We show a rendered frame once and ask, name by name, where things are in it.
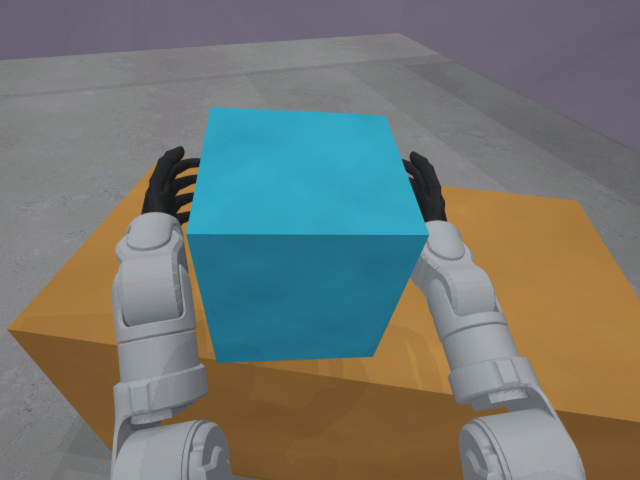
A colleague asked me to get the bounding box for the robot left upper arm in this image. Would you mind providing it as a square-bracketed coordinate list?
[112, 419, 233, 480]

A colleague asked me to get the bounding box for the pedestal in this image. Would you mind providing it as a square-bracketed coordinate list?
[7, 158, 640, 480]

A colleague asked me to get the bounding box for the right robot hand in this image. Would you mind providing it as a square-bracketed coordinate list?
[402, 151, 447, 223]

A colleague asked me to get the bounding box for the robot right upper arm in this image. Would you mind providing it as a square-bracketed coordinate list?
[459, 408, 585, 480]

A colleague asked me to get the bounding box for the carton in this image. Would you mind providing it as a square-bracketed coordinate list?
[186, 107, 429, 363]

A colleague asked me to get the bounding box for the left robot hand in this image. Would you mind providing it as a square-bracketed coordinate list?
[141, 146, 200, 225]

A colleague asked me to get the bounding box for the left robot forearm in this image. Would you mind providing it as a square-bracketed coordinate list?
[110, 212, 208, 480]

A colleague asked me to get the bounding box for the right robot forearm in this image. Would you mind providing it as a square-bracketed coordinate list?
[410, 220, 586, 480]

